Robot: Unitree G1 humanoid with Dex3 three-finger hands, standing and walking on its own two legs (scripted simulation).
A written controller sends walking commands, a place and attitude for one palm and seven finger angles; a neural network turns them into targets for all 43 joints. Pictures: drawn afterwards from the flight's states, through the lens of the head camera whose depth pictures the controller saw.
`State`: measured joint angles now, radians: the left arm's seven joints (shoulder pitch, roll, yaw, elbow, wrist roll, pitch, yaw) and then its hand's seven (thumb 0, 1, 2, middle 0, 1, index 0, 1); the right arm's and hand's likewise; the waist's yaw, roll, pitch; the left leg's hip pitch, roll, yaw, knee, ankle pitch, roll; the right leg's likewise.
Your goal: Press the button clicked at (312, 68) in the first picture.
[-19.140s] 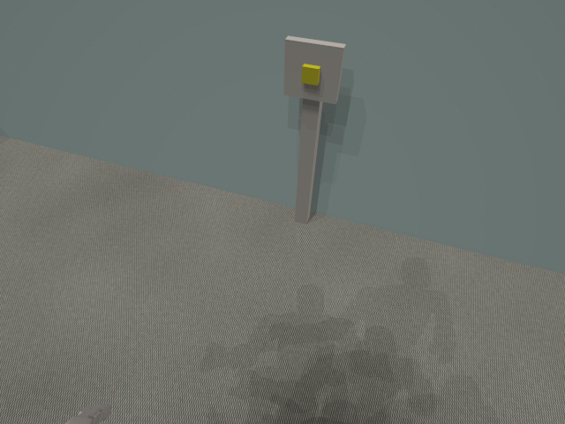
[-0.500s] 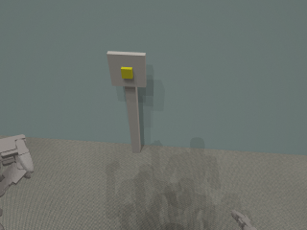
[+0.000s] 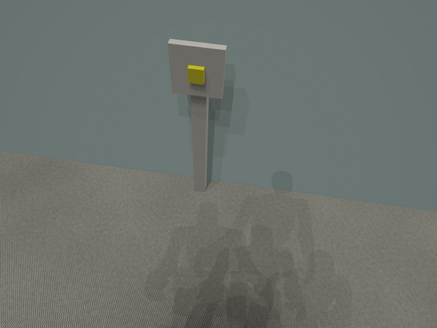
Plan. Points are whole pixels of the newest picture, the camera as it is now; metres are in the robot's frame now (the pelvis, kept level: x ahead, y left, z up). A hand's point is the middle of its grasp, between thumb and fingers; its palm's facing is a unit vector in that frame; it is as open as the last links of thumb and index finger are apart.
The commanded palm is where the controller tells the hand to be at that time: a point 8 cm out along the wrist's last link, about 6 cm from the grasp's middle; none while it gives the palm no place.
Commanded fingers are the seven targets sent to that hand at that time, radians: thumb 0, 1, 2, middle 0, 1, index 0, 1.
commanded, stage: let the arm hang, fingers relaxed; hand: left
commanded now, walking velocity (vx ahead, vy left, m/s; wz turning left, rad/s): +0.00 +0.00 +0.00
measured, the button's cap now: (196, 74) +0.84 +0.12 -0.02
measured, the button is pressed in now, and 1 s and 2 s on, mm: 0 0 0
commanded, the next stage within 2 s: stand and wait in 0.70 s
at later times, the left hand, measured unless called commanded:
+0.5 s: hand out of the picture +0.07 +0.23 -0.16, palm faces -0.01 -0.96 -0.28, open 7.3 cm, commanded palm none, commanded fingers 0.00 0.90 0.90 -0.20 -0.30 -0.20 -0.30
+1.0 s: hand out of the picture +0.10 +0.23 -0.16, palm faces -0.03 -0.96 -0.29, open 7.4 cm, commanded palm none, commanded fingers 0.00 0.90 0.90 -0.20 -0.30 -0.20 -0.30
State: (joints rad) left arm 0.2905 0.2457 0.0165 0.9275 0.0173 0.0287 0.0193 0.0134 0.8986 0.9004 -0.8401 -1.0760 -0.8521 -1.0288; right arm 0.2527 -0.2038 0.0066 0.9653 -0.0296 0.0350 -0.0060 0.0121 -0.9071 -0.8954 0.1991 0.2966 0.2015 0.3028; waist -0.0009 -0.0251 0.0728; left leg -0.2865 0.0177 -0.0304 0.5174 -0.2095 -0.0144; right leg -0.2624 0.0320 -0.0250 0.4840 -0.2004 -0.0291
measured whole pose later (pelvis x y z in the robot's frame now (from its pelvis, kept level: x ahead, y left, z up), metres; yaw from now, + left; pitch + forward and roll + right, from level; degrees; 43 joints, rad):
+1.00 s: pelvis +0.04 +0.01 +0.01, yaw -2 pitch -1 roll +0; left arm 0.13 0.26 0.02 1.14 0.01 -0.01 0.02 0.00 0.90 0.90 -0.20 -0.30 -0.20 -0.30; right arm 0.15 -0.25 -0.02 1.12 -0.02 0.00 -0.02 0.01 -0.91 -0.90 0.20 0.30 0.20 0.30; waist -0.01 0.01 0.07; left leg -0.15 0.01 0.01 0.36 -0.19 0.00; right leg -0.15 0.02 0.01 0.35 -0.18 -0.01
